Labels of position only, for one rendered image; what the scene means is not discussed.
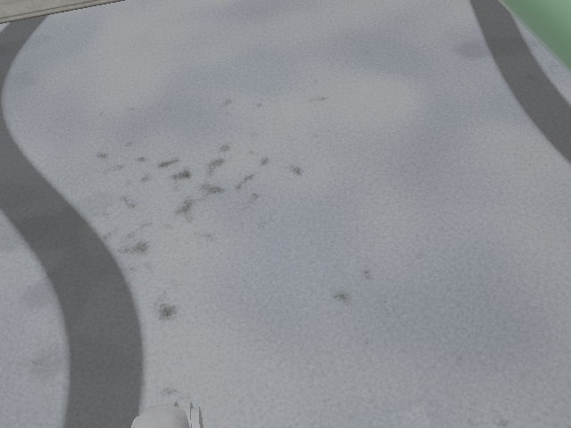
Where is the left robot thigh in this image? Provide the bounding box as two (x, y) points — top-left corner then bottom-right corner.
(133, 402), (203, 428)

